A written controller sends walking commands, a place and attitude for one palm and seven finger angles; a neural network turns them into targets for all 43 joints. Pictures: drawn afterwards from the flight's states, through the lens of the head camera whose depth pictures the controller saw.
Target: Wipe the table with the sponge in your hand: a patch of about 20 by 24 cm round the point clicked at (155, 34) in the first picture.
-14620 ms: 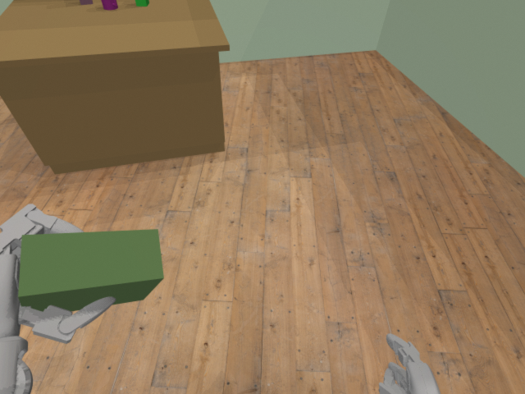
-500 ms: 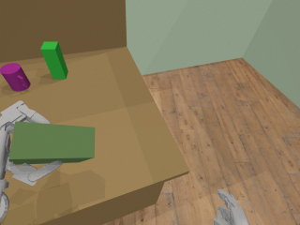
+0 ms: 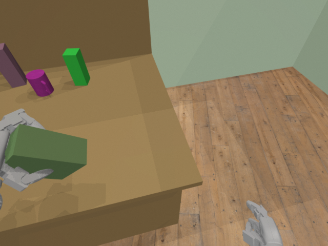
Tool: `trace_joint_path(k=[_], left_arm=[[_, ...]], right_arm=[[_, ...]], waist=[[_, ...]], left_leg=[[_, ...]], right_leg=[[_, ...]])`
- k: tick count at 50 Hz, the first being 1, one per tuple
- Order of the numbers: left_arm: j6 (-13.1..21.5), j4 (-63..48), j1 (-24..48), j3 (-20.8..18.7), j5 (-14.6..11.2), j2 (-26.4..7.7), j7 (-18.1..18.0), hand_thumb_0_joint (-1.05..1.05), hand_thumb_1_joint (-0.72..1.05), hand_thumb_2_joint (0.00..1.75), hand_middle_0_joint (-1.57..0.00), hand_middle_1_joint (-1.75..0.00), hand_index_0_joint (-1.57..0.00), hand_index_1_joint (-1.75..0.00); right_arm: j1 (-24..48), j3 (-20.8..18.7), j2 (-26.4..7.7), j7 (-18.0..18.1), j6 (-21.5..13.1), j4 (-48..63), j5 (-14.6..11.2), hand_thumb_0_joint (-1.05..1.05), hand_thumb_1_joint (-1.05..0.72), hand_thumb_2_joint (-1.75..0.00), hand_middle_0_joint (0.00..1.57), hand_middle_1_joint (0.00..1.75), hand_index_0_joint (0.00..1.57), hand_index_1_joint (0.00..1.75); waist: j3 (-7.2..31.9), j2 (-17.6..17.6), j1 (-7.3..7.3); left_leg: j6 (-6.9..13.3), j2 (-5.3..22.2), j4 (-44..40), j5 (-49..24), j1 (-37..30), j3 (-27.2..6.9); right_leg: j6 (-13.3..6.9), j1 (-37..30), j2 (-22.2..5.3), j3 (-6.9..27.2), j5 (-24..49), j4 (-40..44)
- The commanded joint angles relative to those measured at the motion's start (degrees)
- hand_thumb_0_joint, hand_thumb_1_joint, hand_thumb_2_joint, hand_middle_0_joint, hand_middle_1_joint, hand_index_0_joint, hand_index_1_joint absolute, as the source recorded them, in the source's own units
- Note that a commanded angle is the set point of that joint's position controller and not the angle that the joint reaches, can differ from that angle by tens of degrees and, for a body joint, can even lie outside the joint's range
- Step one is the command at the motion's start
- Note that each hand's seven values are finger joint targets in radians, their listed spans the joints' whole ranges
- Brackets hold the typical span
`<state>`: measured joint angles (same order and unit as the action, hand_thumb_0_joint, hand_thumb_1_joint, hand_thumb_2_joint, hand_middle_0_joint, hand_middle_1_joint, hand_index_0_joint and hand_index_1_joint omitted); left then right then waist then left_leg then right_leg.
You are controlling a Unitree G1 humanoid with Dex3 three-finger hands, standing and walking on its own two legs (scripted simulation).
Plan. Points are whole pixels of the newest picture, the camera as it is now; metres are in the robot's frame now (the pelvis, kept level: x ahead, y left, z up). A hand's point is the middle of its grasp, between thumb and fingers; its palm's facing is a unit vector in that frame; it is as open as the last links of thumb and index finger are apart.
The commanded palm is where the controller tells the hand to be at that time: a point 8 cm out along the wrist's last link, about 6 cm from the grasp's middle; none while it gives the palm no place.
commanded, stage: turn the palm down, sponge in hand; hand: left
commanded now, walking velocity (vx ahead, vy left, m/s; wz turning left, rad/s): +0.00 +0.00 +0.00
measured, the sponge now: (55, 157) +0.25 +0.27 +0.12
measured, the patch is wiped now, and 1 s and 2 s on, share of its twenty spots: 0.00 0.00 0.00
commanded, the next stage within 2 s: move the sponge above the wiping area in 1.68 s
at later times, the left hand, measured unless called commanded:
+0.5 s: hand (52, 158) +0.24 +0.27 +0.13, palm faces +0.13 -0.39 -0.91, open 10.2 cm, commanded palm +0.21 +0.29 +0.18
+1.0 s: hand (38, 157) +0.25 +0.31 +0.11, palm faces +0.06 -0.18 -0.98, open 10.2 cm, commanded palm +0.22 +0.30 +0.17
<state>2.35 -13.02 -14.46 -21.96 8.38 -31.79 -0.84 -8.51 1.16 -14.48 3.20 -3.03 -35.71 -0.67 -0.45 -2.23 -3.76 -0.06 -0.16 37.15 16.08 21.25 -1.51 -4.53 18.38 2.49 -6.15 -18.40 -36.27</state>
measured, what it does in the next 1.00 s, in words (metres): stands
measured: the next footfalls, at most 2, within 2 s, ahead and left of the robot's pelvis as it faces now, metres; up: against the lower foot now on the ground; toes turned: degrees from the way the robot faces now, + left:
none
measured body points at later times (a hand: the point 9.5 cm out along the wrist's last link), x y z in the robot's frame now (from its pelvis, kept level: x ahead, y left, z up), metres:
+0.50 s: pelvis +0.02 -0.01 -0.01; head +0.04 -0.04 +0.44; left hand +0.23 +0.29 +0.18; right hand +0.19 -0.26 -0.11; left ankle +0.04 +0.12 -0.72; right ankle +0.01 -0.06 -0.72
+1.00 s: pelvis +0.02 +0.03 +0.01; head +0.02 +0.00 +0.46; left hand +0.24 +0.31 +0.17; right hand +0.25 -0.18 -0.07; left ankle +0.04 +0.12 -0.72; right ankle +0.01 -0.06 -0.72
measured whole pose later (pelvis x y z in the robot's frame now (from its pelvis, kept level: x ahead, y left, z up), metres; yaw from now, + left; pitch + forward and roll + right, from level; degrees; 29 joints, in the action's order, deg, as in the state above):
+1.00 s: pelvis +0.02 +0.03 +0.01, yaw -2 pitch +0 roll +0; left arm -11.7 -15.9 -16.5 -4.3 41.0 -32.6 -2.4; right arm -4.0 2.0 -14.1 4.7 3.1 -34.6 -2.6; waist 1.0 -4.9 -5.7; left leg 2.0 -1.5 31.0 15.2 15.9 0.9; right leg -2.3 13.6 1.3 -3.4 -16.7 -30.2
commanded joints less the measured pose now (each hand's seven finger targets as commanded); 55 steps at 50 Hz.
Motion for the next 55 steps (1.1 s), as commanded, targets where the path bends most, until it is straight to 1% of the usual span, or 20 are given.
trace_joint_path(k=[1, 4, 9, 10, 17, 20, 24, 25, 29, 30, 34, 35, 39, 40, 44, 45, 49, 50, 51, 55], left_arm=[[2.11, -11.8, 11.22, -3.04, 2.04, -15.04, 2.74, 0.0, 0.1, 1.3, -1.2, -1.6, -1.2, -1.6], [5.0, -13.97, 9.09, -8.82, 2.61, -20.05, 2.2, 0.0, 0.1, 1.3, -1.2, -1.6, -1.2, -1.6], [5.8, -12.3, 1.7, -14.75, 3.74, -22.39, -1.78, 0.0, 0.1, 1.3, -1.2, -1.6, -1.2, -1.6], [5.09, -12.66, 1.08, -11.64, 4.03, -18.92, -2.22, 0.0, 0.1, 1.3, -1.2, -1.6, -1.2, -1.6], [-0.27, -14.13, -2.13, -6.31, 7.9, -17.93, -1.61, 0.0, 0.1, 1.3, -1.2, -1.6, -1.2, -1.6], [0.26, -17.56, 1.07, -3.87, 10.93, -17.32, -2.49, 0.0, 0.1, 1.3, -1.2, -1.6, -1.2, -1.6], [0.34, -18.52, -0.8, -7.12, 15.28, -21.0, -5.61, 0.0, 0.1, 1.3, -1.2, -1.6, -1.2, -1.6], [-0.27, -18.16, -0.5, -4.76, 15.94, -18.24, -6.24, 0.0, 0.1, 1.3, -1.2, -1.6, -1.2, -1.6], [-4.88, -15.12, -1.92, -5.43, 18.98, -19.5, -8.15, 0.0, 0.1, 1.3, -1.2, -1.6, -1.2, -1.6], [-6.16, -15.23, -0.68, -1.58, 19.43, -16.03, -7.71, 0.0, 0.1, 1.3, -1.2, -1.6, -1.2, -1.6], [-11.07, -14.46, -0.44, 0.08, 22.44, -17.27, -5.87, 0.0, 0.1, 1.3, -1.2, -1.6, -1.2, -1.6], [-11.51, -15.65, 1.35, 3.29, 23.22, -14.73, -5.07, 0.0, 0.1, 1.3, -1.2, -1.6, -1.2, -1.6], [-12.14, -17.1, 3.43, 3.96, 27.36, -16.48, -3.74, 0.0, 0.1, 1.3, -1.2, -1.6, -1.2, -1.6], [-12.05, -17.28, 4.14, 6.6, 27.73, -13.63, -3.53, 0.0, 0.1, 1.3, -1.2, -1.6, -1.2, -1.6], [-12.69, -15.99, 6.95, 4.33, 31.98, -16.98, -4.23, 0.0, 0.1, 1.3, -1.2, -1.6, -1.2, -1.6], [-12.91, -15.98, 8.14, 6.9, 32.53, -14.23, -4.24, 0.0, 0.1, 1.3, -1.2, -1.6, -1.2, -1.6], [-14.88, -13.76, 9.07, 6.18, 35.67, -15.48, -4.54, 0.0, 0.1, 1.3, -1.2, -1.6, -1.2, -1.6], [-15.27, -14.39, 9.54, 9.64, 35.7, -12.06, -4.24, 0.0, 0.1, 1.3, -1.2, -1.6, -1.2, -1.6], [-15.61, -13.55, 9.89, 9.08, 36.7, -13.6, -4.09, 0.0, 0.1, 1.3, -1.2, -1.6, -1.2, -1.6], [-17.79, -11.92, 11.49, 13.02, 38.67, -10.72, -2.58, 0.0, 0.1, 1.3, -1.2, -1.6, -1.2, -1.6]], right_arm=[[6.43, -2.56, -6.51, 2.09, -3.12, 9.88, -0.35, 0.0, -0.9, -0.9, 0.2, 0.3, 0.2, 0.3], [6.28, -2.99, -6.24, 2.18, -3.16, 9.89, -0.09, 0.0, -0.9, -0.9, 0.2, 0.3, 0.2, 0.3], [4.27, -4.05, -6.22, 1.21, -2.32, 9.54, -0.07, 0.0, -0.9, -0.9, 0.2, 0.3, 0.2, 0.3], [4.42, -3.95, -5.97, 0.93, -2.04, 10.34, -0.22, 0.0, -0.9, -0.9, 0.2, 0.3, 0.2, 0.3], [2.76, -4.27, -7.41, 1.9, -1.04, 12.68, -1.26, 0.0, -0.9, -0.9, 0.2, 0.3, 0.2, 0.3], [3.52, -4.01, -6.91, 2.43, -1.42, 13.06, -1.24, 0.0, -0.9, -0.9, 0.2, 0.3, 0.2, 0.3], [4.2, -4.31, -6.98, 2.68, -1.28, 12.31, -1.01, 0.0, -0.9, -0.9, 0.2, 0.3, 0.2, 0.3], [4.05, -4.12, -6.54, 2.55, -1.09, 12.69, -0.97, 0.0, -0.9, -0.9, 0.2, 0.3, 0.2, 0.3], [5.76, -3.81, -6.77, 2.47, 0.06, 12.13, -1.56, 0.0, -0.9, -0.9, 0.2, 0.3, 0.2, 0.3], [6.05, -3.53, -6.51, 2.42, 0.46, 12.56, -1.76, 0.0, -0.9, -0.9, 0.2, 0.3, 0.2, 0.3], [9.01, -2.6, -6.8, 2.62, 1.61, 12.76, -2.25, 0.0, -0.9, -0.9, 0.2, 0.3, 0.2, 0.3], [9.14, -2.32, -6.46, 2.54, 1.81, 13.21, -2.29, 0.0, -0.9, -0.9, 0.2, 0.3, 0.2, 0.3], [11.32, -1.78, -6.32, 2.61, 2.17, 12.55, -2.13, 0.0, -0.9, -0.9, 0.2, 0.3, 0.2, 0.3], [10.91, -1.68, -5.81, 2.64, 2.16, 12.78, -2.01, 0.0, -0.9, -0.9, 0.2, 0.3, 0.2, 0.3], [12.86, -1.53, -6.04, 2.35, 2.65, 11.2, -1.76, 0.0, -0.9, -0.9, 0.2, 0.3, 0.2, 0.3], [12.75, -1.37, -5.55, 2.28, 2.74, 11.37, -1.72, 0.0, -0.9, -0.9, 0.2, 0.3, 0.2, 0.3], [15.25, -1.26, -5.9, 1.55, 3.23, 9.84, -1.66, 0.0, -0.9, -0.9, 0.2, 0.3, 0.2, 0.3], [14.93, -1.21, -5.54, 1.36, 3.24, 10.3, -1.71, 0.0, -0.9, -0.9, 0.2, 0.3, 0.2, 0.3], [14.7, -1.17, -5.81, 1.06, 3.26, 9.68, -1.65, 0.0, -0.9, -0.9, 0.2, 0.3, 0.2, 0.3], [16.7, -0.82, -5.65, 0.47, 3.75, 9.54, -1.7, 0.0, -0.9, -0.9, 0.2, 0.3, 0.2, 0.3]], waist=[[7.13, -0.04, 2.01], [8.94, 0.96, 0.33], [11.48, -0.2, -1.44], [11.64, -0.22, -1.23], [10.73, 2.42, 0.03], [11.61, 0.05, 0.56], [13.27, -0.35, -0.5], [13.98, -0.51, -0.29], [12.42, -2.46, -1.26], [12.48, -1.23, -0.5], [10.63, -1.34, -1.04], [11.46, -0.95, -0.4], [10.84, -2.51, -0.97], [10.67, -1.66, -0.41], [10.31, -4.0, -1.75], [11.07, -4.19, -1.4], [11.19, -4.74, -2.6], [11.73, -5.12, -1.98], [11.59, -5.02, -2.17], [9.93, -4.29, -2.14]], left_leg=[[2.46, -1.53, -3.1, -1.63, -4.05, 2.12], [2.11, -1.54, -1.31, -3.75, -3.31, 1.9], [1.31, -1.33, 1.55, -6.12, 0.4, 1.44], [1.36, -1.28, 1.47, -6.31, 1.31, 1.42], [2.44, -1.03, 1.76, -6.82, 0.92, 1.94], [2.82, -1.26, 1.75, -7.37, -1.27, 1.87], [2.81, -1.33, 1.57, -9.06, -2.54, 1.62], [2.9, -1.26, 1.26, -9.43, -2.44, 1.75], [2.54, -0.82, -0.63, -10.15, -3.21, 1.56], [2.58, -0.62, -1.19, -10.37, -3.34, 1.7], [2.59, -0.53, -3.2, -10.6, -4.88, 1.15], [2.69, -0.39, -3.87, -11.3, -5.62, 1.06], [2.66, -0.24, -6.16, -12.44, -8.61, -0.22], [2.82, -0.07, -6.64, -12.39, -9.08, -0.18], [2.31, 0.22, -9.15, -12.19, -10.7, -1.68], [2.37, 0.34, -9.53, -12.45, -11.28, -1.47], [1.89, 0.52, -11.35, -14.21, -12.51, -2.81], [1.94, 0.63, -11.49, -15.15, -12.92, -2.38], [1.69, 0.85, -12.03, -15.74, -12.97, -3.16], [1.87, 0.66, -13.75, -14.23, -13.3, -3.73]], right_leg=[[4.45, 0.56, -3.72, 9.82, -1.88, 12.03], [4.4, -1.38, -4.3, 12.22, -0.98, 11.87], [4.96, -4.25, -6.3, 15.08, 8.23, 8.84], [5.12, -4.39, -6.61, 14.17, 9.86, 7.79], [5.82, -1.04, -5.6, 12.17, 12.17, 6.43], [5.24, 0.3, -4.88, 11.5, 10.75, 6.77], [4.62, -0.07, -4.12, 11.47, 13.04, 5.77], [4.69, -0.67, -4.3, 10.29, 13.89, 5.43], [3.9, -0.4, -3.48, 9.35, 13.47, 5.73], [4.11, -0.95, -3.65, 8.34, 13.86, 5.9], [3.68, -1.4, -3.2, 8.96, 13.11, 7.43], [3.7, -2.32, -3.26, 7.76, 13.68, 7.52], [2.92, -2.48, -2.62, 8.17, 12.63, 9.09], [3.1, -2.93, -2.76, 7.01, 12.51, 9.35], [2.16, -3.65, -2.06, 7.78, 9.83, 10.91], [2.27, -4.32, -2.31, 6.72, 9.93, 11.04], [1.38, -6.13, -1.81, 7.7, 10.37, 11.93], [1.52, -6.98, -2.12, 6.39, 11.36, 11.98], [1.52, -6.96, -2.23, 6.57, 11.37, 12.15], [1.17, -7.96, -1.96, 6.58, 10.39, 13.35]])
